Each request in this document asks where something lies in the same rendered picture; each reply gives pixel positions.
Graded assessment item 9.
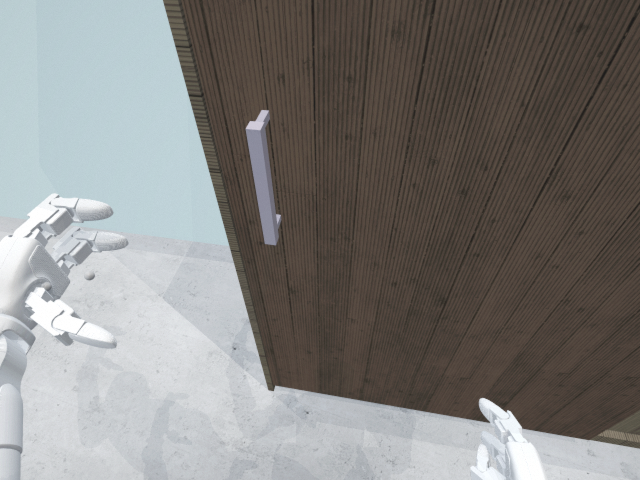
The left robot forearm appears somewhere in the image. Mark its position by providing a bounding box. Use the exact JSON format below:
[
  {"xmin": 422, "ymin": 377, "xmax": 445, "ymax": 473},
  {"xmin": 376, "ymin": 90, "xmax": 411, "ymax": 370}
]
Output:
[{"xmin": 0, "ymin": 313, "xmax": 36, "ymax": 480}]

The wardrobe door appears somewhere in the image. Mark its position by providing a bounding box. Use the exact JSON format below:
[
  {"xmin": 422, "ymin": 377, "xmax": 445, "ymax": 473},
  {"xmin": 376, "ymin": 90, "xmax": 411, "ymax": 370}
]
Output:
[
  {"xmin": 181, "ymin": 0, "xmax": 640, "ymax": 440},
  {"xmin": 607, "ymin": 410, "xmax": 640, "ymax": 435}
]

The robot left hand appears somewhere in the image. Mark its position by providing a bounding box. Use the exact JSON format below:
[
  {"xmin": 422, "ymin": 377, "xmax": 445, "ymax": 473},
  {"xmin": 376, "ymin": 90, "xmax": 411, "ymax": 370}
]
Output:
[{"xmin": 0, "ymin": 193, "xmax": 129, "ymax": 349}]

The handle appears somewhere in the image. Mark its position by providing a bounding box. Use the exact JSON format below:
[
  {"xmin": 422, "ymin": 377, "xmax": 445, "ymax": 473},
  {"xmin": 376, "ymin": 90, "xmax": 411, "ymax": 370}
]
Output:
[{"xmin": 246, "ymin": 110, "xmax": 281, "ymax": 245}]

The robot right hand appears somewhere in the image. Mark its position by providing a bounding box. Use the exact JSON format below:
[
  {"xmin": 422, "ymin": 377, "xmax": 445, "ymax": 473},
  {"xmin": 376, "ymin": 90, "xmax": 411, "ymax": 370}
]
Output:
[{"xmin": 470, "ymin": 398, "xmax": 548, "ymax": 480}]

